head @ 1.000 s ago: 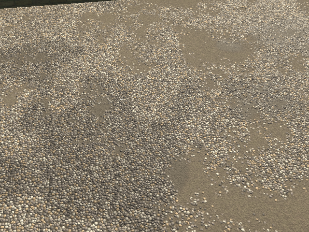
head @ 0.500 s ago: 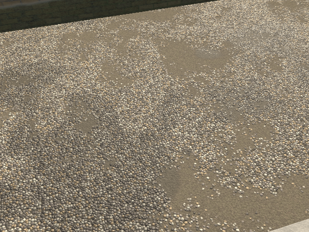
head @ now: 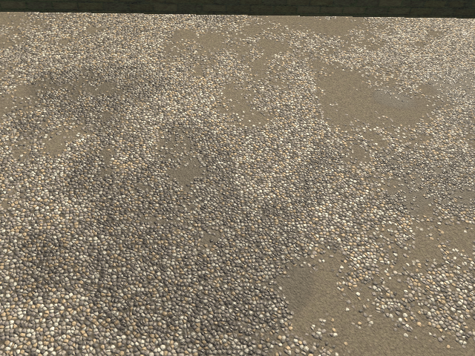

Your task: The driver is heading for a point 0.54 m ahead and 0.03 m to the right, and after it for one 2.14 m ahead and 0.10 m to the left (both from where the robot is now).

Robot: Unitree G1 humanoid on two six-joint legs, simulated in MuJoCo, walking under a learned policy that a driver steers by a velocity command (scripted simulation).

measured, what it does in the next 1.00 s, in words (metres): walks ahead: right foot, then left foot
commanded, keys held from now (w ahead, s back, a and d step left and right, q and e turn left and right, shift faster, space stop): w+q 0.20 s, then w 0.10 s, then w+e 0.70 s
